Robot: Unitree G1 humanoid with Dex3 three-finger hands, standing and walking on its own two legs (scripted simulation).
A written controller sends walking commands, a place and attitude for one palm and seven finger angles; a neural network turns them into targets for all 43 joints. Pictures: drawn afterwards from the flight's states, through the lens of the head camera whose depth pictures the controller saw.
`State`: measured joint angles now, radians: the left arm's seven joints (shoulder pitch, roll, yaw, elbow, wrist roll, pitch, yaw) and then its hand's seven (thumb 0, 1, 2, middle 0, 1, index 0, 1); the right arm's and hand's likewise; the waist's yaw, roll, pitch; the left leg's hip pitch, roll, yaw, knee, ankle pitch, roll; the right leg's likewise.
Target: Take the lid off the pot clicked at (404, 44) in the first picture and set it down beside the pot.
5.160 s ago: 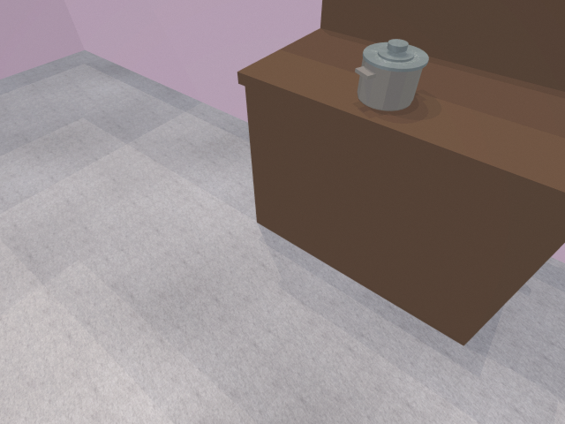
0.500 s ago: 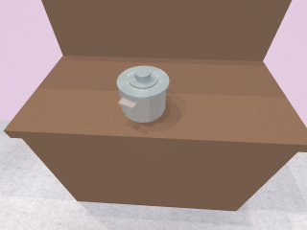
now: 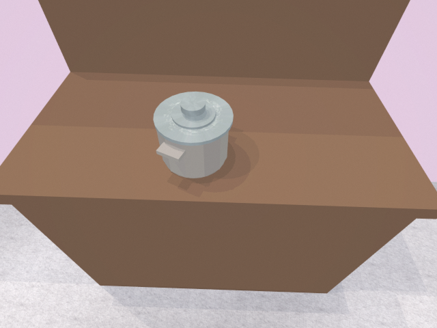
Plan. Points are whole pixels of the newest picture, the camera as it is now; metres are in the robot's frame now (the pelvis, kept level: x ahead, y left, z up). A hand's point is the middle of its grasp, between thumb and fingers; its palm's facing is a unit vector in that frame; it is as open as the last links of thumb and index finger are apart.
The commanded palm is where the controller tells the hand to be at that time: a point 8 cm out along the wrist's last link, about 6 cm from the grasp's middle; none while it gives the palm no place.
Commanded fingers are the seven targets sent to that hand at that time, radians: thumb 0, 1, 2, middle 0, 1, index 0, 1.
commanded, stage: look again from close up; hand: left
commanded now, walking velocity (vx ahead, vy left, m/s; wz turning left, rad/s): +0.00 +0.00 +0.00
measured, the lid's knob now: (193, 105) +0.50 +0.09 +0.14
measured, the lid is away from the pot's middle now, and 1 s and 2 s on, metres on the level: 0.00 0.00 0.00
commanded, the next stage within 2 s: lift the closed hand beside the body in 0.82 s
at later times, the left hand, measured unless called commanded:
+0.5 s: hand out of the picture +0.03 +0.15 -0.17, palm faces +0.02 -0.98 -0.21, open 7.4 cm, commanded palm none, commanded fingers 0.00 0.90 0.90 -0.20 -0.30 -0.20 -0.30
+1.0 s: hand out of the picture +0.07 +0.16 -0.14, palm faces +0.14 -0.96 -0.25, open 7.3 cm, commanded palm +0.10 +0.20 -0.05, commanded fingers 0.00 0.90 0.90 -0.42 -0.54 -0.42 -0.54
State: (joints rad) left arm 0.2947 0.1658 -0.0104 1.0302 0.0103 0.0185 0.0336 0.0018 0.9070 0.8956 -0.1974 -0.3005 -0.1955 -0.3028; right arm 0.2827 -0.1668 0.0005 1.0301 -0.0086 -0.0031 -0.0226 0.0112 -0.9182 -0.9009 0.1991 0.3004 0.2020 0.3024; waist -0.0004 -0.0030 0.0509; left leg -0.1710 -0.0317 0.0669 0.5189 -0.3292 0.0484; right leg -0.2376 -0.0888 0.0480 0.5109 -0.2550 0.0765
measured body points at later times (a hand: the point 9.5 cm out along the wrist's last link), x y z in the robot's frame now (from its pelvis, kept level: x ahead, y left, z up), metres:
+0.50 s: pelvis +0.01 -0.03 +0.00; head +0.03 -0.03 +0.45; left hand +0.03 +0.20 -0.15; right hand +0.03 -0.25 -0.16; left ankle -0.03 +0.08 -0.73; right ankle +0.01 -0.18 -0.73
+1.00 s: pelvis +0.01 -0.03 +0.00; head +0.03 -0.03 +0.45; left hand +0.06 +0.21 -0.12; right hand +0.04 -0.26 -0.15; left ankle -0.03 +0.08 -0.73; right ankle +0.01 -0.18 -0.73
